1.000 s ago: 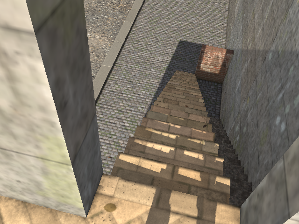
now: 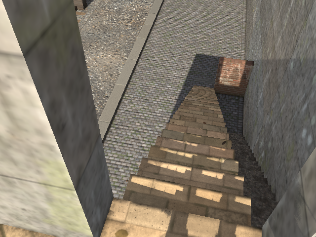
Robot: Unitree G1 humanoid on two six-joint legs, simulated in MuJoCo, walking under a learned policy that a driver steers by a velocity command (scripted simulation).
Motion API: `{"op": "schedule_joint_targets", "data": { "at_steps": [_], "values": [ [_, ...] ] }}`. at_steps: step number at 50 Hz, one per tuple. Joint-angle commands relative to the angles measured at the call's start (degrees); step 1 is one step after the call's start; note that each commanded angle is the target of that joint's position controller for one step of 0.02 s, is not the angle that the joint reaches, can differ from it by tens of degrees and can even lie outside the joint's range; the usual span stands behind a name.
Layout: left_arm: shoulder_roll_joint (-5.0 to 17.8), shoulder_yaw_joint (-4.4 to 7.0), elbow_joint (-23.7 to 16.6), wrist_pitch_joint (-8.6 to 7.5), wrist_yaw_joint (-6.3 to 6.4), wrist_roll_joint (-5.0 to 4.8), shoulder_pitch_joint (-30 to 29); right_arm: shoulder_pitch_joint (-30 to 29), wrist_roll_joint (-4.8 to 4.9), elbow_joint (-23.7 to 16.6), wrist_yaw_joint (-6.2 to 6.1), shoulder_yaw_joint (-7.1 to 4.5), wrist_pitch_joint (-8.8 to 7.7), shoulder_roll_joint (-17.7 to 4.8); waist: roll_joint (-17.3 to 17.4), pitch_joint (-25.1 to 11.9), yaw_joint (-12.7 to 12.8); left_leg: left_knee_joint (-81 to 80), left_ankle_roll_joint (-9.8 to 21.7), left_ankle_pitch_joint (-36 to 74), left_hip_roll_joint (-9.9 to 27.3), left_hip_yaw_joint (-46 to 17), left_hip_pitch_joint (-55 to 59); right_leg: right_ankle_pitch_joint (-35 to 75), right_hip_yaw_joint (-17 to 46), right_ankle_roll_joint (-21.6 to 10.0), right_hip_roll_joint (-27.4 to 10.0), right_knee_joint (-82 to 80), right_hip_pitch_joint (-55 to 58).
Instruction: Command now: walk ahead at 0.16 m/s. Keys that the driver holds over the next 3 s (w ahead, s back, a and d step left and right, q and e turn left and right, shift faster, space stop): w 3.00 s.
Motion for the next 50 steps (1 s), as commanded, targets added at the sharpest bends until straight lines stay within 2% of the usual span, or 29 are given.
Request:
{"op": "schedule_joint_targets", "data": {
  "at_steps": [1, 5, 7, 10, 12, 15, 16, 17, 18, 19, 20, 21, 24, 26, 28, 31, 33, 36, 37, 39, 40, 41, 42, 43, 45, 46, 47, 48, 50],
  "values": [
    [5.45, 1.18, -1.15, 0.13, 0.00, 0.44, 3.55, 3.60, -0.21, -0.71, -0.02, -1.93, 0.25, -7.18, 1.53, 6.00, -0.51, -3.14, 4.76, -23.60, 5.11, -8.02, -4.27, -20.06, 3.98, -3.43, -2.49, 0.41, -9.94],
    [1.70, 0.08, -5.81, -2.22, -0.92, 2.19, -2.73, 14.22, -0.72, 2.23, -0.07, -3.85, -0.56, -9.26, 9.49, 9.56, -5.84, -13.42, 13.50, -32.44, 18.48, -27.30, 3.80, -10.69, -3.79, -1.87, -1.04, 17.85, -26.32],
    [4.84, 1.04, -8.06, -3.50, -1.70, 1.76, -5.61, 14.74, -1.47, 2.39, 0.25, -4.51, -1.49, -9.56, 7.73, 8.48, -6.06, -15.46, 16.11, -26.11, 21.41, -29.96, 5.60, -12.68, -1.74, -1.10, -4.01, 26.53, -31.20],
    [5.20, 2.09, -9.82, -4.96, -2.37, 0.95, -5.78, 10.31, -1.10, 1.51, 0.41, -5.09, -3.13, -8.90, 7.47, 7.27, -2.86, -14.39, 13.16, -15.38, 17.47, -20.79, 5.10, -9.98, -1.53, -0.27, -5.09, 21.98, -28.43],
    [2.71, 2.02, -9.34, -4.76, -2.51, 0.35, -3.01, 8.15, -1.01, 1.08, 0.40, -5.71, -3.49, -9.23, 8.41, 5.49, -1.33, -12.50, 11.98, -11.91, 14.86, -15.50, 0.70, -3.36, -3.70, -0.36, -3.60, 17.26, -19.91],
    [3.98, 3.63, -6.39, -4.55, -2.33, -0.25, 8.67, 5.57, 0.21, 0.23, 0.67, -5.52, -3.44, -8.10, 2.57, 3.58, 4.59, -2.20, 8.33, -12.23, 9.63, -8.05, -18.44, 3.91, -8.34, -0.29, 1.57, 9.83, 6.16],
    [6.65, 4.82, -4.77, -4.85, -1.76, 0.24, 15.86, 5.27, -0.11, -0.22, 0.87, -4.89, -3.71, -6.98, -3.89, 1.15, 8.14, 10.17, 6.33, -11.77, 5.70, -3.89, -23.42, -2.91, -1.66, -1.13, -3.04, 4.00, 14.09],
    [10.90, 5.28, -4.50, -5.13, -1.28, 0.94, 22.39, 5.21, -1.49, -2.07, 1.51, -3.41, -4.13, -1.86, -17.13, -3.08, 8.76, 31.82, 3.51, -17.40, 1.19, 3.07, -26.45, -23.34, 18.87, -3.39, -18.12, -6.24, 16.30],
    [14.57, 5.86, -3.84, -4.20, -1.12, 0.43, 21.41, 8.24, -1.17, -3.32, 2.52, -3.62, -3.74, -1.45, -21.21, -2.14, 5.65, 44.58, 3.48, -19.69, -1.77, 1.72, -35.76, -42.24, 42.41, -10.65, -23.97, -18.02, 13.02],
    [11.40, 5.04, -6.72, -3.89, -0.78, 0.56, 13.02, 5.67, -2.37, -4.20, 2.93, -4.03, -3.52, -4.53, -9.85, 5.96, 1.98, 52.19, 4.11, -15.87, 3.35, 0.69, -40.42, -43.08, 40.72, -12.18, -24.95, -17.32, 7.23],
    [8.88, 4.29, -8.74, -4.53, -1.54, 0.73, 7.74, 2.38, -2.47, -4.21, 3.01, -3.99, -3.67, -4.36, -0.42, 8.89, 1.22, 52.43, 4.29, -10.30, 5.73, -0.63, -39.94, -31.35, 31.25, -11.17, -21.54, -13.74, 2.63],
    [7.40, 3.55, -9.19, -5.11, -1.77, 1.00, 6.16, 3.67, -1.65, -3.52, 3.10, -3.80, -3.88, -3.03, 0.65, 7.80, -0.51, 49.29, 3.69, -6.83, 6.80, -0.76, -36.82, -19.90, 22.84, -9.75, -17.77, -12.99, 0.87],
    [5.06, 2.20, -6.03, -6.97, -1.48, 1.13, 11.52, 4.24, -1.09, -3.85, 2.83, -3.41, -2.29, -1.82, -2.47, 6.66, -1.46, 45.67, 0.97, -4.70, 7.12, 2.10, -32.20, -2.04, 12.05, -9.30, -13.52, -12.19, 0.57],
    [7.29, 2.48, -5.21, -7.50, -0.67, 0.59, 13.59, 1.42, -1.50, -6.13, 2.86, -4.18, -0.42, -4.37, -3.16, 7.57, -2.32, 44.25, 0.26, -2.16, 6.68, 2.62, -33.96, 11.31, 9.60, -10.21, -13.77, -11.32, 0.31],
    [8.58, 3.18, -5.77, -7.16, -0.55, 0.06, 13.99, -0.27, -1.63, -7.87, 1.73, -3.61, 0.39, -2.22, 0.18, 7.78, -2.75, 38.20, -0.23, -1.05, 6.03, 3.38, -34.39, 26.47, 5.79, -10.44, -13.91, -10.10, -0.18],
    [5.61, 2.58, -5.67, -7.27, -0.76, -0.73, 14.15, -7.09, -0.77, -12.31, 1.41, -3.27, 0.46, -1.74, -4.02, 7.99, -1.58, 27.95, 0.44, 6.47, 4.61, 5.88, -30.55, 34.10, 2.02, -9.92, -12.31, -9.68, -1.25],
    [7.57, 2.48, -6.19, -7.86, -1.07, -1.13, 14.07, -11.31, -1.00, -14.38, 1.73, -3.03, 0.13, -2.07, -5.01, 6.99, -0.33, 24.00, 1.30, 9.66, 4.01, 6.85, -28.15, 38.83, 0.79, -10.33, -12.05, -7.93, 1.38],
    [6.58, 1.72, -6.84, -6.27, -1.33, -2.19, 12.57, -13.54, -0.04, -17.20, 2.21, -2.95, -1.51, -3.34, -1.61, 4.37, 0.30, 19.13, 3.60, 7.50, 2.29, 7.86, -24.56, 55.06, -1.36, -8.47, -12.27, -3.62, 7.33],
    [8.96, 2.34, -7.55, -5.14, -1.43, -2.32, 12.12, -10.94, -0.27, -17.06, 2.57, -2.68, -2.03, -2.60, -0.49, 4.14, -0.54, 16.86, 4.61, 6.38, 2.22, 7.88, -23.91, 63.77, -1.31, -7.33, -13.15, -0.62, 9.11],
    [8.98, 2.30, -6.53, -3.91, -1.11, -1.24, 13.37, -1.14, -0.04, -14.53, 2.66, -3.52, -2.52, -4.46, -5.11, -0.24, -3.08, 13.75, 5.90, 2.29, 0.25, 7.93, -16.25, 72.32, -1.30, -7.17, -13.55, 9.23, 12.57],
    [8.05, 1.80, -5.44, -4.15, -1.12, -1.05, 13.63, 4.91, 0.45, -12.64, 1.98, -4.51, -3.35, -6.33, -5.91, -4.69, -6.06, 8.45, 5.85, 3.76, -1.73, 8.22, -4.84, 62.96, -2.92, -6.62, -11.23, 18.88, 10.07],
    [6.47, 1.52, -6.08, -4.13, -1.65, -2.14, 15.23, 13.08, -0.88, -10.92, 1.22, -5.43, -3.90, -8.90, -0.16, -9.12, -9.15, 5.60, 7.88, 4.87, 5.79, -0.66, 9.40, 45.72, -4.21, -5.15, -8.74, 33.56, -1.24],
    [0.57, 0.62, -7.10, -3.99, -2.01, -2.21, 18.76, 16.24, -1.20, -11.25, 1.06, -6.24, -3.55, -13.75, 9.98, -14.37, -6.71, 3.80, 13.23, 6.84, 22.28, -24.28, 21.00, -9.94, -5.63, -3.49, 1.26, 54.92, -16.63],
    [4.84, 2.33, -8.47, -3.94, -1.75, -1.46, 18.62, 14.06, 0.76, -10.86, 1.87, -7.18, -2.67, -14.71, 6.47, -10.32, -5.70, -3.75, 17.83, -3.55, 24.67, -34.86, 15.19, -13.73, 1.59, -3.89, 3.46, 62.58, -24.72],
    [8.28, 3.99, -13.51, -4.04, -1.60, -1.54, 8.09, 4.94, -0.23, -12.24, 2.88, -5.92, -2.32, -10.48, 1.50, 2.06, -3.30, -9.14, 17.30, -7.54, 22.75, -25.62, 1.48, -6.96, 2.57, -4.26, -1.31, 57.89, -28.59],
    [7.19, 4.09, -13.75, -3.76, -1.34, -1.53, 7.80, 4.41, -0.74, -11.98, 2.86, -5.62, -2.78, -9.66, 0.77, 3.88, -1.78, -10.23, 15.52, -4.30, 20.32, -21.30, -2.71, -5.29, 2.90, -4.03, -2.70, 54.19, -26.14],
    [5.21, 4.02, -13.87, -2.47, -1.48, 0.08, 9.97, 5.33, -1.14, -11.24, 2.32, -4.84, -3.70, -7.47, 1.27, 3.83, 0.24, -10.07, 12.88, -2.31, 17.93, -16.73, -6.38, -4.19, 4.07, -4.38, -3.99, 50.08, -23.07],
    [4.99, 4.10, -13.45, -1.24, -2.14, -0.02, 10.26, 3.38, -0.45, -11.66, 1.90, -4.08, -4.74, -6.06, 2.85, 3.67, 0.91, -10.47, 10.98, 0.15, 15.65, -13.59, -7.14, -3.58, 4.27, -3.65, -4.54, 46.99, -20.27],
    [4.37, 4.01, -13.64, -0.12, -2.65, 0.70, 9.37, 5.12, -0.51, -10.96, 1.81, -3.51, -5.51, -6.85, 3.38, 3.17, 1.43, -10.32, 11.07, 5.81, 14.43, -10.74, -6.27, -1.66, 3.23, -2.73, -4.94, 42.34, -21.37]
  ]
}}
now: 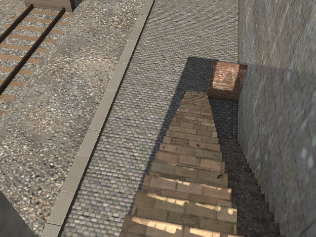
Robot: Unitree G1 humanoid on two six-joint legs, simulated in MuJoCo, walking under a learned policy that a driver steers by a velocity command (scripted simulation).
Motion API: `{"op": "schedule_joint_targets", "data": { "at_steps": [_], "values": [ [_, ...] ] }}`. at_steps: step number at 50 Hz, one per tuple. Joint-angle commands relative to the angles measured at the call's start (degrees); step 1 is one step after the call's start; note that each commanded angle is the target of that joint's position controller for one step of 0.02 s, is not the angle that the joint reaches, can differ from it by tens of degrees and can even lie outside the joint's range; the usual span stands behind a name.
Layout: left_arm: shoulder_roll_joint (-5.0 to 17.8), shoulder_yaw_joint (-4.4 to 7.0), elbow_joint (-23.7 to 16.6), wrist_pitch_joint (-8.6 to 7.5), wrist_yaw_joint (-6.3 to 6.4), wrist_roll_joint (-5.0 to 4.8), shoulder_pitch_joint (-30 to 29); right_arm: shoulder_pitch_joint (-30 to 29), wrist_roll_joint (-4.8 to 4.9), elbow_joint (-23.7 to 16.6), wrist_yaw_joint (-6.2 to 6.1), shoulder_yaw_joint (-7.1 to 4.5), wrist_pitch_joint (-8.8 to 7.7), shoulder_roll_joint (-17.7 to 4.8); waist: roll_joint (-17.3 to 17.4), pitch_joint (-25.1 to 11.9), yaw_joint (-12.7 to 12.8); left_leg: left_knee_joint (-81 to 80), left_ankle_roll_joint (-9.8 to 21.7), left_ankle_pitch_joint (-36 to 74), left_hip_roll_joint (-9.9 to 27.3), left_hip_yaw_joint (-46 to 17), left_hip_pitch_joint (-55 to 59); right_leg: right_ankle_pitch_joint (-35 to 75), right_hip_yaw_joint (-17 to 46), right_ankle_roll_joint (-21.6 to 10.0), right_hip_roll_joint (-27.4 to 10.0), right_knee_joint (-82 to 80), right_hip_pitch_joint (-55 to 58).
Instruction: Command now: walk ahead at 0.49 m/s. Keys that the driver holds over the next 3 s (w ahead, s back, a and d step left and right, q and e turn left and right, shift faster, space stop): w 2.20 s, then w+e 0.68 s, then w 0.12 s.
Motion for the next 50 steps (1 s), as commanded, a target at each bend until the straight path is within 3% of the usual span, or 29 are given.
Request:
{"op": "schedule_joint_targets", "data": {
  "at_steps": [1, 5, 9, 12, 15, 16, 18, 19, 21, 23, 25, 26, 27, 28, 29, 30, 31, 32, 34, 35, 36, 38, 40, 41, 43, 44, 45, 47, 50],
  "values": [
    [4.39, 0.99, -1.56, 1.07, -0.37, -0.28, 5.23, 3.19, 0.44, -1.50, 0.10, -0.44, -1.20, -6.42, 3.98, 2.22, 1.68, -15.10, 7.75, 9.52, 16.22, -17.98, 1.22, 4.24, 1.28, 2.02, -2.80, -6.06, -5.46],
    [2.29, 0.16, -0.71, 1.50, -0.56, 0.83, 3.86, 7.15, 0.50, -0.85, -0.94, -0.04, 2.50, -7.21, 4.19, -1.47, 0.06, -11.13, 4.47, 34.69, 15.57, -11.44, 6.47, 8.37, 0.23, 4.66, -1.79, -11.56, -5.94],
    [6.55, 2.19, -1.10, -0.21, -1.41, 1.23, 2.60, 9.79, -0.07, -0.65, -1.51, -0.91, 5.20, -8.77, 2.79, 1.68, -1.82, -5.96, 6.57, 25.65, 16.95, -14.52, 7.27, 15.65, 0.66, 3.85, -3.63, -3.14, -16.66],
    [6.54, 3.04, -5.97, -1.74, -0.98, 1.42, -3.91, 14.82, 0.89, 2.13, -3.10, -0.86, 4.02, -7.62, 4.50, 3.37, -3.86, 1.09, 7.19, 21.52, 17.39, -16.78, 16.91, 19.80, 4.00, 3.38, -4.20, -10.43, -29.23],
    [7.67, 3.30, -8.57, -2.22, -0.96, 1.26, -8.55, 18.27, 1.31, 3.62, -1.46, -0.75, -0.08, -8.49, 5.09, 4.33, -4.39, 3.50, 7.80, 14.45, 19.87, -20.52, 19.01, 20.58, 7.70, 2.91, -3.81, -8.69, -38.11],
    [6.56, 2.39, -10.49, -2.67, -1.13, 0.53, -13.63, 13.13, 1.61, 3.00, -1.50, 0.19, -0.89, -7.00, 1.86, 5.53, -3.05, 3.53, 6.95, 0.58, 17.56, -17.45, 9.28, 32.01, 4.16, 3.91, -4.25, -18.25, -32.03],
    [2.93, 0.66, -9.93, -2.58, -2.69, 2.62, -12.82, 6.19, 2.77, 0.59, -1.36, 1.50, -1.32, -4.27, 2.61, 1.71, -2.10, 8.20, 3.84, -1.82, 11.80, -9.63, -6.26, 46.57, 0.00, 3.34, -2.16, -26.77, -11.04],
    [1.74, -0.27, -10.22, -1.77, -3.60, 2.46, -13.77, 4.85, 3.55, -0.24, -1.15, 1.14, -1.79, -4.24, 2.32, -0.67, -2.41, 8.39, 1.43, -5.80, 9.87, -5.71, -13.89, 52.35, -3.74, 1.95, -0.15, -29.88, 0.32],
    [1.47, -0.96, -8.27, -1.44, -4.20, 1.59, -11.20, 5.05, 2.98, -0.42, -1.18, 0.66, -2.01, -6.45, 3.99, -0.51, -1.88, 14.81, 0.93, -10.68, 10.97, -6.83, -19.39, 56.78, -4.38, 0.67, 0.54, -25.88, 8.71],
    [2.30, -1.47, -8.08, -1.00, -2.63, 1.24, -11.57, 5.56, 1.44, -1.09, -1.51, 0.42, -1.22, -6.81, 4.42, 2.63, -3.51, 24.79, 0.97, -6.49, 12.13, -7.96, -13.31, 47.60, -4.22, 1.02, 0.61, -28.02, 3.70],
    [7.51, -0.14, -6.97, -1.23, -0.04, -1.16, -3.83, 4.10, -1.23, -2.20, -2.53, 0.07, -0.68, -7.35, 0.43, 4.33, 0.66, 39.44, -0.81, 1.60, 10.25, -6.48, -8.77, 36.78, -6.58, 2.12, 1.79, -40.45, 7.69],
    [7.76, 0.62, -3.81, -1.22, 0.11, -0.92, 5.30, 6.03, -1.62, -1.07, -4.11, -0.39, 0.57, -7.83, 0.33, 3.34, 3.50, 50.42, 0.21, 12.26, 11.18, -10.11, -0.95, 32.27, -0.82, 0.04, -3.32, -55.95, 9.88],
    [10.17, 1.85, -0.36, -1.17, 0.83, 0.13, 12.94, 7.47, 0.46, -0.07, -4.49, -0.37, 1.39, -6.79, -3.57, -0.13, 5.07, 69.39, 0.04, 11.29, 7.45, -8.79, -6.14, 41.87, -3.75, -0.74, -3.62, -59.31, 22.68],
    [13.88, 2.65, 1.50, -0.81, 0.72, -0.83, 20.13, 4.07, 0.39, -0.40, -3.48, -0.12, 1.13, -4.00, -9.60, -2.36, 10.24, 95.50, -1.37, -33.18, -1.52, -7.90, -26.66, 62.37, 2.60, -3.59, -9.53, -44.92, 37.25],
    [15.75, 0.20, 1.42, -1.59, -0.74, 1.67, 20.65, 15.88, 5.24, -2.37, -2.55, -0.27, 0.62, -0.49, -12.04, -13.26, -0.13, 106.44, -4.32, -45.19, -3.72, -14.08, -40.40, 109.36, 10.86, -3.88, -21.09, -20.44, 50.95],
    [15.65, 1.43, 1.83, -0.26, -1.89, -0.45, 21.01, 16.56, 3.60, -2.31, -2.28, -0.55, 0.53, -6.07, -7.84, -19.06, 1.61, 103.74, -5.37, -39.46, -0.57, -12.83, -44.45, 95.88, 14.14, -4.70, -21.89, -23.65, 51.37],
    [16.82, 2.08, 2.34, 0.09, -1.86, -1.31, 19.54, 9.28, 2.02, -5.13, -2.73, -0.55, 1.18, -6.99, -5.67, -15.04, 2.31, 103.42, -6.63, -32.90, -0.04, -10.24, -53.96, 59.75, 20.16, -13.45, -24.68, -32.29, 46.12],
    [13.87, 1.16, 2.89, -0.56, -1.38, -1.91, 17.56, 1.21, 0.29, -5.65, -2.81, -0.48, 1.73, -7.12, -3.16, -8.33, 2.61, 100.58, -7.44, -28.43, 2.25, -9.44, -57.79, 38.52, 26.12, -15.85, -25.06, -38.07, 36.02],
    [8.70, -1.14, 1.08, -3.42, -2.47, -1.42, 8.29, -2.29, -2.02, -3.58, -2.75, -0.56, 4.35, -7.51, -0.45, 1.03, -2.22, 84.00, -5.64, -18.09, 4.72, -11.76, -49.07, 31.30, 21.74, -12.63, -19.69, -37.91, 13.25],
    [7.71, -2.01, 0.48, -4.68, -2.86, 0.18, 6.05, -2.88, -1.37, -3.45, -2.53, -1.12, 4.78, -7.94, 3.08, 2.50, -4.26, 72.62, -5.42, -7.74, 4.77, -13.62, -44.81, 21.25, 18.11, -9.06, -16.62, -37.58, 5.00],
    [7.88, -2.18, 1.45, -4.96, -2.98, 0.96, 5.97, -2.62, -1.70, -1.01, -2.51, -1.33, 5.95, -7.03, 0.01, 2.82, -4.33, 71.22, -5.47, -4.54, 3.54, -12.60, -42.26, 24.88, 17.66, -7.18, -14.57, -36.73, 0.31],
    [8.06, -2.64, -0.86, -5.95, -3.34, 0.08, -0.34, -5.42, -0.37, -2.88, 0.18, 0.90, 6.59, -2.03, -7.14, 4.01, -6.09, 46.33, -7.78, 8.39, 3.94, -6.82, -21.91, 21.93, 8.87, -7.34, -9.70, -47.08, -14.92],
    [11.13, -1.10, 0.56, -5.55, -3.52, 0.22, 3.97, -1.44, -0.53, 1.56, 0.87, -0.38, 6.40, -4.64, -8.81, 1.27, -5.49, 47.13, -5.99, 17.83, 5.09, -6.69, -18.82, 29.43, 9.70, -8.11, -10.79, -44.44, -6.77],
    [8.35, -1.55, -0.25, -5.15, -2.53, -0.98, 2.82, -9.70, -1.77, -0.55, 1.63, -1.10, 5.63, -6.17, -6.91, 5.19, -3.55, 33.70, -4.97, 30.77, 6.06, -9.44, -27.64, 15.52, 8.22, -6.38, -6.92, -40.27, -0.96],
    [8.05, -1.69, 0.31, -4.46, -1.25, -0.05, 8.70, -20.21, -2.05, -3.35, 2.65, -0.96, 4.15, -5.46, -4.79, 4.16, 2.49, 25.54, -4.63, 32.30, 5.57, -7.94, -36.41, 5.39, 13.08, -7.56, -7.84, -36.55, 12.94],
    [8.03, -1.65, -0.73, -3.90, -0.71, -0.02, 5.30, -19.78, -2.30, -3.78, 3.45, -0.20, 4.07, -4.01, -2.15, 3.52, 1.05, 17.29, -4.88, 39.33, 6.01, -7.37, -30.21, -0.61, 10.36, -7.25, -5.89, -34.34, 8.50],
    [7.99, -1.59, -0.96, -3.92, -0.67, 0.09, 5.85, -20.32, -2.01, -3.86, 4.14, 0.11, 3.77, -2.40, -2.08, 2.77, 1.95, 16.45, -4.74, 42.00, 5.48, -5.90, -26.06, -2.38, 11.06, -7.57, -6.40, -33.86, 7.04],
    [8.16, -1.79, 0.50, -3.52, -0.84, 2.07, 10.52, -22.42, -0.66, -5.21, 3.73, -0.52, 4.16, -4.80, 0.05, 4.17, 5.13, 13.39, -3.89, 36.47, 5.54, -8.13, -29.03, -1.25, 12.94, -8.65, -7.54, -28.07, 13.56],
    [4.60, -3.26, 2.79, -4.13, 0.19, 3.24, 12.55, -29.04, 0.43, -10.11, 2.81, 0.33, 2.82, -3.00, -0.45, 7.14, 9.49, 4.13, -4.25, 31.10, 4.04, -10.63, -26.23, 4.64, 13.31, -7.96, -5.52, -23.35, 13.67]
  ]
}}
Over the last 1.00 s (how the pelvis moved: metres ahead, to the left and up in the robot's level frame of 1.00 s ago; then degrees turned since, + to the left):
0.41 -0.05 -0.01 0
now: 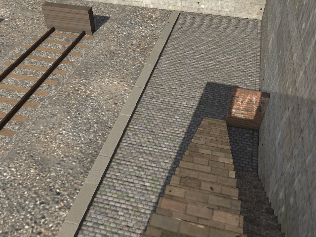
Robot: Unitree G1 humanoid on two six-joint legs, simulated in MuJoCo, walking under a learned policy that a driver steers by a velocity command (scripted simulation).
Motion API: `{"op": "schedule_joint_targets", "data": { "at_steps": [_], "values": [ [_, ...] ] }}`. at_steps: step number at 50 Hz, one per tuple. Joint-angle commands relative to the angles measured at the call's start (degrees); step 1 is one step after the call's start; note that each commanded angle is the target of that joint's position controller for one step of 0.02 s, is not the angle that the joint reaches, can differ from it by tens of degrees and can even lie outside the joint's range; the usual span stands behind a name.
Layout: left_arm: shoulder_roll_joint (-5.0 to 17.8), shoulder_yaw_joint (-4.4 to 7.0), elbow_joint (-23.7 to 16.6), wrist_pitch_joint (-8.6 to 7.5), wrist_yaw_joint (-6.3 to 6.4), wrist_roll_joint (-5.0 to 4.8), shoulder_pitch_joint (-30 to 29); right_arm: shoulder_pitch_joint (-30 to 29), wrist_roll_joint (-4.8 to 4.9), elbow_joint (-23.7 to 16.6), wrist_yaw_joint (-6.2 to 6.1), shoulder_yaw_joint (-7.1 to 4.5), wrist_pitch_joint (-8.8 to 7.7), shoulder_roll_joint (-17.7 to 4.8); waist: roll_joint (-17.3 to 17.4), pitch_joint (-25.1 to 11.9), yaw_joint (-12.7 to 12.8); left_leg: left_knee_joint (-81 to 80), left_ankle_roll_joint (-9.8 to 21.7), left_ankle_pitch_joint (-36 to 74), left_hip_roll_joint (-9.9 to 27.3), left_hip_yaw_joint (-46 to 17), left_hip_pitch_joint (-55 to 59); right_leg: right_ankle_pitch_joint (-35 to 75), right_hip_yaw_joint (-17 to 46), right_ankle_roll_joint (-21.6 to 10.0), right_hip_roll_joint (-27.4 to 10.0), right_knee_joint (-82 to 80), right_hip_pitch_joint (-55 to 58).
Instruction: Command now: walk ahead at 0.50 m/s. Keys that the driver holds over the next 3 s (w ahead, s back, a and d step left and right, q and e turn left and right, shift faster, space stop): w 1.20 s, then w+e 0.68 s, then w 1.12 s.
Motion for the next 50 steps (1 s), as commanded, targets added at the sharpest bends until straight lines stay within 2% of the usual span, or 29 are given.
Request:
{"op": "schedule_joint_targets", "data": {
  "at_steps": [1, 2, 3, 5, 6, 7, 8, 9, 11, 12, 13, 15, 17, 18, 20, 23, 25, 31, 34, 36, 37, 38, 39, 41, 42, 43, 45, 48, 50],
  "values": [
    [3.48, 0.11, 1.56, -0.55, 1.37, 0.86, 5.18, -14.14, 1.19, -9.15, -1.00, 0.30, -2.18, -1.77, -3.44, 12.12, 5.05, -11.44, 0.01, -2.64, -1.53, -3.02, -7.31, 31.48, 18.42, -6.36, -12.85, -8.36, -0.32],
    [2.75, -0.16, 1.80, -1.12, 1.39, 1.12, 5.32, -13.18, 2.10, -9.30, -0.77, 0.66, -1.77, -1.70, -1.98, 10.93, 5.29, -17.74, 0.94, -1.04, -1.17, -1.00, -4.17, 32.16, 16.70, -5.40, -11.75, -5.97, -0.66],
    [4.18, 0.70, 1.51, -1.54, 2.04, -0.65, 4.26, -9.70, 1.75, -7.95, -1.40, 0.90, -2.08, -1.47, -3.54, 9.16, 5.38, -16.23, 1.45, -1.64, -1.15, -0.32, 1.42, 39.49, 15.81, -4.80, -11.26, -2.04, -1.59],
    [3.28, -0.19, 1.39, -2.25, 1.62, -1.14, -0.86, 11.07, 0.69, -0.26, -1.95, 0.62, -1.44, -2.24, -5.01, -0.96, -5.48, -3.54, 3.38, -0.09, -1.85, 0.19, 19.40, 40.71, 14.91, -3.79, -10.82, 15.55, -9.11],
    [6.51, 1.53, 3.33, -1.05, 2.45, -1.42, 3.33, 13.04, 2.10, 2.39, -0.81, 0.26, -2.22, -4.70, 2.68, 3.58, -6.01, -29.14, 3.46, -3.27, 1.33, -1.97, 18.15, 38.90, 10.37, -3.24, -8.22, 22.69, -4.44],
    [6.70, 1.74, 4.80, -1.25, 2.36, -3.04, 1.54, 20.52, 0.80, 7.40, -0.18, -0.49, -2.45, -6.86, 5.59, 0.82, -8.05, -18.81, 2.87, 15.56, 0.79, 2.36, 35.28, 29.94, 8.15, -1.63, -4.77, 36.47, -15.97],
    [4.79, 2.54, 4.13, -0.49, 3.21, -5.52, 8.00, 28.07, -0.04, 8.32, 0.61, -0.81, -1.62, -11.59, 22.47, -6.36, -5.90, 2.38, 10.58, 55.40, 16.58, -8.73, 58.54, -17.10, 6.92, 3.09, 3.30, 63.18, -36.61],
    [8.22, 2.38, 3.80, -0.23, 4.42, -5.92, 6.36, 29.12, 1.48, 6.59, 0.71, 0.32, -0.75, -8.19, 12.72, -12.96, -8.10, 5.25, 11.40, 40.85, 17.81, -11.88, 63.70, -12.37, 8.48, 2.03, 0.23, 60.94, -45.64],
    [9.01, 2.71, 3.01, -0.55, 3.80, -2.97, -2.90, 21.45, 1.27, 4.02, 0.14, 0.58, 0.16, -7.97, -0.58, -3.52, -7.06, -4.84, 11.84, 14.79, 16.94, -12.14, 45.27, 1.38, 8.98, 0.30, -3.69, 53.78, -46.87],
    [6.23, 2.26, 1.76, 0.50, 2.50, -2.72, -3.96, 20.86, 0.72, 4.65, -1.82, -1.40, -0.09, -13.10, 5.64, -4.90, -5.19, -8.58, 18.62, -1.46, 21.76, -22.11, 38.24, 1.45, 9.67, 1.81, -4.78, 55.83, -46.63],
    [6.78, 2.75, 2.68, 1.68, 2.31, -1.45, -5.33, 18.56, -0.05, 4.63, -1.83, 0.29, -1.54, -8.61, -1.55, -0.17, -3.72, -8.23, 15.58, -9.33, 18.44, -20.08, 26.77, 16.37, 15.53, 3.11, -6.28, 43.38, -43.10],
    [5.80, 2.95, 1.46, 3.60, 1.82, -1.94, -7.15, 11.35, -0.16, 3.27, -1.69, 2.36, -2.99, -3.98, 0.41, 5.22, -0.48, -15.08, 11.58, -7.85, 12.20, -14.63, 9.62, 26.56, 9.97, 6.82, -7.33, 21.73, -30.18],
    [4.13, 2.86, 2.61, 4.54, 1.62, -0.25, -6.92, 13.65, -0.20, 3.96, -2.06, 1.55, -3.69, -6.50, 1.54, 2.91, -1.05, -16.51, 11.35, -0.65, 9.41, -11.12, 5.17, 30.79, 5.20, 7.80, -7.44, 14.97, -18.35],
    [3.20, 2.51, 4.38, 5.34, 1.29, -1.27, -4.94, 13.06, -0.28, 4.02, -2.22, 1.52, -3.61, -6.99, 5.10, 0.07, 0.23, -14.13, 10.67, -4.52, 9.07, -11.72, 4.46, 34.84, 4.87, 6.63, -6.44, 17.43, -14.83],
    [6.91, 3.95, 1.49, 5.38, 0.80, -2.49, -12.88, 16.21, 0.15, 5.17, -2.24, 2.72, -4.07, -3.36, 3.59, 4.48, -1.98, -12.27, 9.57, -24.09, 6.99, -14.40, 16.44, 44.30, 10.87, 6.34, -8.47, 7.20, -29.99],
    [5.40, 3.01, -0.25, 4.77, -0.59, -1.22, -18.75, 15.52, 0.42, 5.79, -3.49, 4.13, -4.90, -1.83, 1.31, 5.47, -3.16, -7.25, 9.30, -41.12, 5.95, -13.44, 12.75, 61.87, 11.65, 6.54, -8.65, -7.29, -26.70],
    [3.74, 2.11, -2.16, 4.31, -1.79, -2.47, -20.58, 13.00, 0.06, 4.91, -3.76, 4.10, -4.13, -2.55, 0.47, 5.02, -2.99, -3.22, 8.88, -47.72, 5.55, -12.79, 5.81, 67.34, 10.30, 5.96, -7.82, -11.84, -18.62],
    [5.36, 1.87, -7.02, 2.41, -2.04, -3.73, -26.77, 17.21, -1.36, 5.85, -3.03, 2.15, -4.75, -5.23, 0.21, 8.59, -10.50, 9.75, 9.97, -41.93, 4.42, -14.79, 9.78, 58.52, 8.32, 6.64, -9.12, -31.88, -13.71],
    [5.26, 2.50, -3.90, 2.25, -1.49, -3.49, -15.57, 19.04, -2.64, 6.68, -5.01, 1.53, -2.28, -5.32, -3.12, 7.05, -8.61, 26.33, 9.57, -32.25, 0.83, -12.78, 14.22, 56.60, 8.42, 4.27, -11.07, -48.64, -5.41],
    [7.62, 3.71, 3.69, 2.97, -1.13, -3.23, -0.60, 24.30, -0.87, 7.40, -5.04, 0.94, -1.63, -4.25, -16.06, -1.62, -6.85, 50.43, 7.41, -60.40, -5.75, -7.26, 0.89, 75.62, 7.94, 3.88, -14.28, -38.20, 15.94],
    [7.54, 2.75, 4.27, 3.86, -1.87, -3.97, 6.30, 24.52, 1.73, 6.61, -4.78, 0.66, -1.90, -1.19, -19.53, -9.30, -3.84, 72.95, 4.33, -85.87, -10.04, -0.96, -14.81, 96.93, 11.28, 2.78, -21.21, -13.79, 30.53],
    [11.79, 3.37, 5.09, 4.76, -3.29, -3.91, 7.10, 27.24, 3.84, 4.45, -5.18, 1.28, -2.71, -0.43, -18.97, -9.76, -5.61, 83.20, 2.60, -82.25, -7.70, 2.74, -26.46, 117.03, 16.58, -1.45, -29.00, -6.54, 33.64],
    [17.20, 5.81, 5.42, 4.99, -3.22, -5.50, 7.35, 20.25, 1.36, 3.18, -5.38, 1.60, -2.94, -1.67, -14.53, -12.40, -2.38, 85.67, 2.24, -71.41, -5.26, 1.97, -32.27, 95.45, 24.27, -9.81, -32.07, -13.95, 31.88],
    [9.42, 3.38, 2.44, 4.64, -2.53, -3.06, -0.87, 9.24, 0.11, 2.96, -4.83, 1.01, -2.47, -4.96, -2.37, -4.15, -2.01, 74.10, 1.68, -59.14, -2.54, 0.27, -30.22, 65.32, 18.11, -3.45, -21.54, -20.22, 14.09],
    [11.32, 3.41, 3.96, 3.61, -1.65, -2.18, 1.91, 11.85, -0.13, 2.74, -4.52, 1.26, -1.85, -2.31, -9.87, -2.54, -3.41, 75.62, 0.86, -57.40, -3.36, -0.51, -29.67, 73.61, 24.55, -5.05, -25.24, -18.39, 7.05],
    [6.49, 1.78, 5.55, 2.47, -2.00, -1.57, 3.40, 15.02, -1.40, 4.29, -4.89, 1.11, -1.39, -1.83, -4.13, 0.76, -5.64, 65.22, 0.49, -44.61, -3.00, -6.77, -30.77, 64.30, 22.41, -1.66, -22.60, -14.81, 1.65],
    [6.22, 1.35, 5.30, 0.90, -2.97, -1.52, 1.80, 15.32, -3.29, 5.63, -5.92, 0.93, -0.45, -0.73, -5.76, 0.70, -6.11, 65.43, -0.89, -42.23, -4.80, -4.36, -28.77, 56.73, 22.37, 0.76, -19.16, -13.79, -7.72],
    [3.54, -0.51, 3.54, 0.05, -2.10, -1.55, -2.22, 12.57, -2.19, 3.92, -4.85, 1.99, 1.47, 0.70, -7.71, 3.68, -7.94, 48.02, -4.05, -29.32, -4.81, -1.62, -17.09, 45.14, 23.53, -0.92, -18.19, -21.40, -21.01],
    [7.03, 0.36, 4.30, 0.19, -1.78, -1.81, 0.70, 14.04, -1.60, 6.01, -4.89, 1.43, 1.99, -0.90, -7.90, 3.10, -8.35, 50.61, -3.09, -27.36, -4.21, -2.29, -17.16, 43.73, 25.74, -1.92, -18.86, -19.86, -18.04]
  ]
}}
Over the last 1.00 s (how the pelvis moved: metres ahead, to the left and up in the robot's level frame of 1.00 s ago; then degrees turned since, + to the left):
0.44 -0.10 -0.26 0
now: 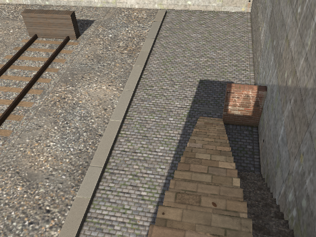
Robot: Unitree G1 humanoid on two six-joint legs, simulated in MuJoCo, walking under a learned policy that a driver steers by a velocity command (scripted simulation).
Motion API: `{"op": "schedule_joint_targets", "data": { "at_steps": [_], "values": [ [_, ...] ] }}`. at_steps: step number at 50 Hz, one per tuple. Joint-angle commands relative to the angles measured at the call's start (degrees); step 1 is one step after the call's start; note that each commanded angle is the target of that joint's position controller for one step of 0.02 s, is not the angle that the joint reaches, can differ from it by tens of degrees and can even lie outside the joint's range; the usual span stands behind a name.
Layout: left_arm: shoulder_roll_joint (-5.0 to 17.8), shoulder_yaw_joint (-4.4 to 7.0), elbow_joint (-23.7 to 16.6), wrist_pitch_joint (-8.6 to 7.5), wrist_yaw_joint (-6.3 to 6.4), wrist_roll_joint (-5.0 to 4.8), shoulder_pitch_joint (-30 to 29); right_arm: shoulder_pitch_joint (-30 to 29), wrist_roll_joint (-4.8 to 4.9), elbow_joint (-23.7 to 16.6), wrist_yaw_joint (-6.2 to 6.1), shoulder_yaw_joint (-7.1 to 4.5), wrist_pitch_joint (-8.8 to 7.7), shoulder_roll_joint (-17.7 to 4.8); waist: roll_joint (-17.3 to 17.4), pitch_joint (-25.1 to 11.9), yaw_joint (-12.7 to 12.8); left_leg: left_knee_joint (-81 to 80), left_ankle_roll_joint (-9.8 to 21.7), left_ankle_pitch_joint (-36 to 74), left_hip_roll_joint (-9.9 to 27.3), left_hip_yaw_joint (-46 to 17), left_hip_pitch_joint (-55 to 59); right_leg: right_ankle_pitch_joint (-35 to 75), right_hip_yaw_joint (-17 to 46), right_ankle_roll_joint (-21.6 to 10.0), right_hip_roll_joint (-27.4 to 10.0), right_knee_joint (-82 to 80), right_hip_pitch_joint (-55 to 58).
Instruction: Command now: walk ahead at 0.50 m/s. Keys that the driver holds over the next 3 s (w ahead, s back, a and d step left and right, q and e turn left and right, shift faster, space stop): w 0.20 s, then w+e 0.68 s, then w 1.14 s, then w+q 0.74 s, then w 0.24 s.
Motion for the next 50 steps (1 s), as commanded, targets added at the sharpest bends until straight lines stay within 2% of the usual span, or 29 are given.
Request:
{"op": "schedule_joint_targets", "data": {
  "at_steps": [1, 10, 13, 14, 15, 16, 17, 18, 19, 20, 22, 25, 28, 30, 32, 33, 34, 35, 36, 37, 38, 39, 40, 41, 43, 44, 45, 46, 50],
  "values": [
    [9.63, 1.16, -3.60, -1.26, 0.66, -0.39, -1.20, 1.37, 0.40, -0.66, 0.15, -0.64, 0.45, -3.62, -5.85, 7.37, -2.66, -0.17, -0.38, 3.68, 0.39, 0.60, 0.01, 30.44, 23.21, -3.15, -16.04, -17.13, -5.89],
    [10.00, 3.02, -2.99, 2.52, 2.59, 1.25, 2.28, -3.07, 1.48, -1.00, 1.95, 0.36, -2.55, -3.58, -7.96, 11.48, 1.66, -11.75, 1.26, -6.50, 3.39, 3.82, 5.08, 42.90, 20.58, -7.35, -16.07, -9.67, 2.71],
    [11.57, 3.86, -3.55, 3.49, 2.82, -0.06, -3.15, 6.39, 1.01, 0.64, 4.27, 1.10, -5.25, -3.38, -6.23, 6.00, -3.43, -26.29, 4.26, -9.60, 3.64, 6.38, 26.49, 54.94, 16.54, -7.11, -12.64, 0.05, -2.57],
    [13.47, 4.77, -5.06, 3.54, 3.33, -1.39, -6.54, 19.30, 0.74, 3.90, 4.93, 0.65, -6.74, -5.30, -0.12, 2.70, -9.46, -35.21, 6.40, 3.42, 4.24, 4.54, 47.44, 57.12, 9.68, -3.82, -6.23, 15.11, -15.23],
    [12.33, 5.59, -6.70, 3.70, 4.77, -1.51, -9.72, 28.42, 0.78, 6.40, 5.34, -1.29, -7.18, -12.77, 17.55, 4.94, -13.66, -48.48, 12.12, 22.03, 15.16, -13.53, 52.33, 16.25, 2.25, 0.98, 6.66, 44.84, -28.43],
    [11.63, 5.60, -7.71, 3.18, 6.52, 0.58, -10.21, 27.20, 2.77, 5.60, 5.68, 0.00, -7.40, -10.53, 10.44, 9.55, -9.01, -49.34, 11.36, 43.77, 21.95, -24.68, 49.76, 0.25, 10.88, -0.09, 8.32, 44.41, -39.51],
    [10.02, 5.76, -7.15, 3.58, 7.07, 0.63, -8.75, 25.58, 2.75, 5.35, 5.49, 0.12, -6.90, -10.14, 4.34, 7.64, -5.81, -49.40, 11.78, 41.38, 25.27, -22.11, 48.24, 2.43, 13.22, 0.78, 6.05, 41.41, -40.40],
    [8.73, 5.48, -7.79, 4.23, 6.77, 0.50, -10.24, 21.45, 1.79, 5.03, 4.53, -0.17, -6.46, -10.56, 6.17, 6.25, -3.71, -53.10, 14.22, 27.77, 26.39, -24.21, 41.15, 4.75, 12.01, 1.91, 3.80, 39.30, -36.64],
    [10.46, 6.38, -8.08, 4.76, 6.05, 0.10, -12.17, 14.03, 1.74, 2.81, 3.61, 0.24, -6.47, -8.58, 1.59, 9.03, -0.64, -53.73, 12.99, 25.62, 23.16, -17.59, 33.92, 10.10, 10.78, 2.35, 2.73, 36.16, -31.98],
    [7.29, 5.89, -9.70, 5.99, 5.24, 0.73, -11.78, 7.81, 0.98, 1.25, 2.63, -0.04, -6.43, -8.63, 10.79, 6.70, 2.28, -53.84, 11.37, 21.44, 23.74, -18.13, 28.81, 13.83, 10.26, 2.51, 1.01, 33.51, -27.74],
    [7.55, 6.68, -7.47, 7.02, 4.02, 1.57, -11.07, 3.82, 1.54, 0.47, 2.30, 1.37, -8.23, -1.85, 4.44, 9.06, 5.03, -50.09, 7.18, 1.51, 15.39, -3.99, 24.33, 32.43, 10.50, 2.64, 0.70, 24.06, -23.57],
    [4.18, 5.27, -8.87, 6.58, 0.49, 3.12, -9.13, 0.03, 3.16, 0.52, 2.02, 0.65, -9.84, -3.85, 2.61, 6.09, 8.73, -51.77, 3.14, -21.14, 11.62, 5.06, 8.86, 59.01, 5.94, 1.41, -0.47, 3.57, -0.34],
    [5.88, 5.05, -10.30, 6.45, -0.97, 0.38, -15.02, 4.21, 1.22, 0.89, 1.99, -0.56, -8.55, -6.31, 3.01, 6.45, 2.91, -46.33, 4.87, -22.73, 14.36, 6.06, 21.40, 56.79, 1.21, 1.28, -1.12, -7.30, -2.30],
    [5.99, 4.35, -14.11, 6.12, -0.21, -0.43, -25.54, 12.37, -0.56, 3.32, 1.94, -0.32, -5.99, -3.62, 2.55, 9.67, -4.85, -40.99, 6.33, -18.74, 15.15, 4.36, 34.89, 53.46, 1.05, 0.78, -3.44, -17.94, -13.79],
    [5.81, 4.22, -15.19, 4.86, 0.63, -1.07, -26.25, 16.10, -2.31, 4.68, 2.09, -0.11, -4.99, -2.19, 2.82, 10.32, -6.59, -35.63, 7.74, -10.92, 16.75, 3.80, 40.15, 50.97, -0.84, 0.09, -5.21, -25.85, -13.56],
    [6.66, 4.44, -14.62, 4.55, 1.21, -1.06, -24.06, 16.05, -2.31, 4.69, 2.19, -0.71, -4.49, -4.27, 2.87, 10.33, -6.26, -33.05, 8.15, -4.17, 17.68, 3.81, 40.08, 47.20, -2.05, -0.68, -5.44, -27.69, -10.57],
    [8.81, 5.99, -8.50, 4.97, 1.61, -0.57, -9.02, 10.47, -1.82, 4.56, 3.17, -0.92, -3.99, -6.92, 6.47, 1.66, 1.06, -23.35, 8.92, 0.45, 19.20, 2.67, 31.97, 49.08, -5.52, -1.91, -3.61, -6.43, 6.83],
    [10.97, 6.27, -9.18, 4.95, 2.10, -0.80, -10.17, 12.72, -1.03, 2.82, 4.03, -1.38, -3.44, -6.44, -0.07, 6.58, -0.12, -21.25, 7.71, 2.92, 15.96, 6.76, 38.18, 33.90, -1.42, -2.99, -5.51, -29.23, -1.18],
    [8.92, 6.47, -7.57, 4.49, 2.00, -0.57, -5.93, 12.32, -1.16, 2.91, 3.36, -1.58, -2.76, -7.97, 1.78, 6.41, 1.35, -13.37, 7.46, 1.38, 14.25, 8.06, 34.62, 33.53, -1.33, -3.29, -5.48, -33.99, 9.99],
    [10.91, 7.33, -4.62, 3.72, 2.03, 0.10, 0.07, 12.39, -0.32, 1.79, 3.15, -1.81, -2.47, -8.90, -4.72, 4.94, 3.68, 1.19, 7.34, -1.82, 10.31, 11.44, 27.33, 43.64, -0.34, -3.34, -5.64, -31.47, 20.21],
    [15.34, 7.69, -2.78, 2.59, 1.20, -1.14, 6.04, 11.08, -0.40, -1.26, 2.78, -1.50, -2.27, -5.33, -13.44, 3.64, 2.68, 19.77, 4.19, -36.17, 5.36, 14.06, 8.21, 71.47, 9.18, -6.84, -13.48, -13.13, 31.95],
    [15.47, 6.81, -3.11, 2.42, 0.66, -3.90, 7.20, 8.31, -1.14, -4.05, 2.87, -1.12, -1.96, -4.22, -7.68, 3.30, 1.91, 18.47, 2.95, -35.37, 5.35, 10.85, -5.08, 75.08, 17.49, -8.84, -15.47, -9.28, 35.45],
    [16.62, 7.17, -3.20, 2.78, 0.92, -4.65, 6.45, 4.84, -1.21, -6.19, 3.07, -0.94, -2.53, -4.48, -7.34, 2.41, 2.81, 15.83, 1.04, -33.38, 5.83, 8.38, -10.05, 68.12, 27.18, -13.74, -19.26, -13.17, 33.72],
    [17.48, 7.46, -4.75, 2.42, 1.50, -2.88, 0.62, 2.44, -0.27, -7.63, 2.32, -0.82, -2.73, -4.62, -9.46, 1.00, 1.32, 3.64, -0.36, -15.79, 8.42, 1.99, -9.75, 44.76, 34.10, -17.83, -23.11, -17.43, 27.88],
    [11.44, 4.90, -8.36, 1.61, 2.05, -2.07, -5.45, 0.97, 0.49, -6.56, 1.93, -2.22, -1.99, -8.50, -4.59, 5.20, -1.85, -4.11, -3.33, -12.26, 7.23, 3.96, -1.57, 44.76, 32.42, -16.66, -19.30, -20.26, 11.22],
    [10.04, 4.18, -8.50, 0.99, 2.55, -2.19, -5.86, 1.34, 0.44, -6.76, 1.90, -1.66, -1.02, -6.34, -3.66, 6.45, -2.79, -10.88, -5.04, -12.31, 6.86, 5.03, 4.09, 47.11, 29.56, -15.65, -17.17, -20.85, 4.50],
    [10.42, 4.22, -8.91, 0.77, 3.06, -2.35, -6.64, 3.54, -0.13, -5.14, 2.02, -1.02, -0.34, -4.32, -3.62, 6.12, -3.72, -13.77, -5.14, -11.68, 6.19, 7.01, 11.43, 47.58, 25.77, -14.28, -14.95, -21.46, -1.61],
    [11.80, 4.51, -8.03, 0.11, 2.62, -0.51, -6.45, 9.09, -0.32, -1.61, 1.78, -1.74, 0.31, -4.49, -5.84, 5.15, -4.33, -10.88, -3.83, -3.03, 5.86, 7.33, 16.67, 49.21, 24.91, -12.51, -13.74, -20.51, -3.48],
    [7.02, 2.59, -8.00, -1.74, 3.33, -1.86, -6.71, 0.56, 0.01, -4.55, 2.84, -3.27, -0.89, -7.63, -3.35, 9.15, -3.39, -28.03, -1.07, 21.78, 5.30, 5.58, 13.67, 22.20, 20.08, -7.42, -5.59, -13.58, -6.61]
  ]
}}
Over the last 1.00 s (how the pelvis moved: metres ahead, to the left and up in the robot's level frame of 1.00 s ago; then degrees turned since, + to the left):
0.39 -0.04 -0.35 0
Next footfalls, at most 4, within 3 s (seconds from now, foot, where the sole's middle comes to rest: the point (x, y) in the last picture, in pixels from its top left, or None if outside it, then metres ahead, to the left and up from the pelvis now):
0.26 left None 0.12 0.16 -0.73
0.72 right None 0.28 -0.05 -0.92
1.24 left None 0.54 0.00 -1.11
1.80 right None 0.71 -0.39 -1.30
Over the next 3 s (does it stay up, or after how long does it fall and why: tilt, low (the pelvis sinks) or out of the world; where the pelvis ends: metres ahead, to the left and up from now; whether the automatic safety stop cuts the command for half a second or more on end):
stays up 1.08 -0.24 -0.79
